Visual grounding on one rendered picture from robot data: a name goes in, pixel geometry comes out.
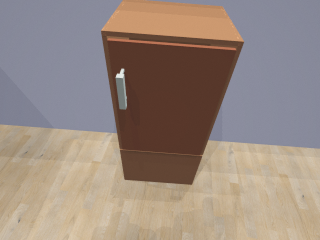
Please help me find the handle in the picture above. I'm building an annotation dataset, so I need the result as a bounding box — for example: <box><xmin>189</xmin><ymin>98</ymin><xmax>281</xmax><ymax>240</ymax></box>
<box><xmin>115</xmin><ymin>68</ymin><xmax>127</xmax><ymax>110</ymax></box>

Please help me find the cupboard door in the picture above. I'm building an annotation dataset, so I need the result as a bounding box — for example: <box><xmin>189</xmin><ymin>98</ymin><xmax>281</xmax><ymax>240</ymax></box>
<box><xmin>107</xmin><ymin>38</ymin><xmax>237</xmax><ymax>156</ymax></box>

